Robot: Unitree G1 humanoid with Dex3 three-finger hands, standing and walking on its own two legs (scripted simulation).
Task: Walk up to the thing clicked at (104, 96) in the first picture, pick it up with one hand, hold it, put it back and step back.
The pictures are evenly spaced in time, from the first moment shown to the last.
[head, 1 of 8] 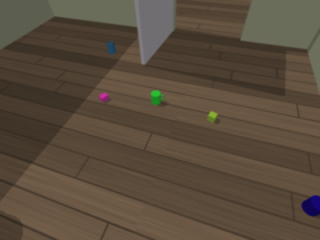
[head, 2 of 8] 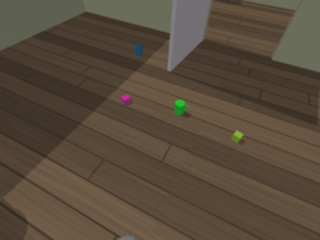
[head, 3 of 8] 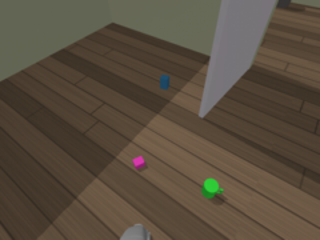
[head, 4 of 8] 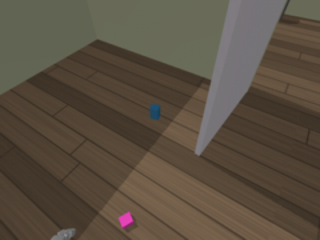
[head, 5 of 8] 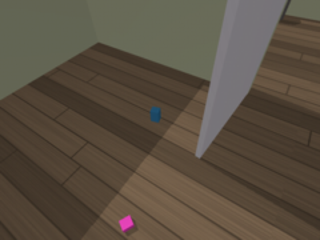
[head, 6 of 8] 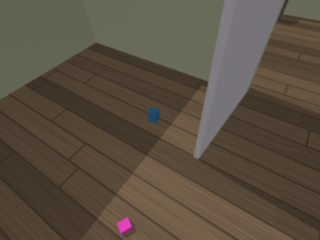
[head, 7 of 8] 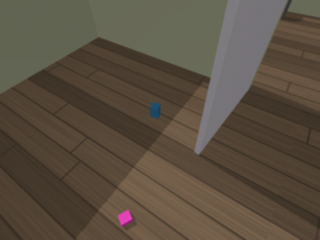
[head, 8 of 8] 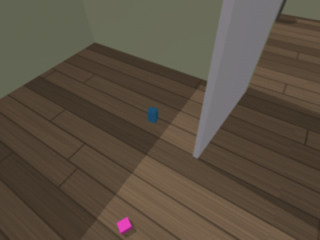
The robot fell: no
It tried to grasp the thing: no
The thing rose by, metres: 0.00
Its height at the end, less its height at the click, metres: +0.00
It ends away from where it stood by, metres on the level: 0.00
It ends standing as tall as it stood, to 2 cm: yes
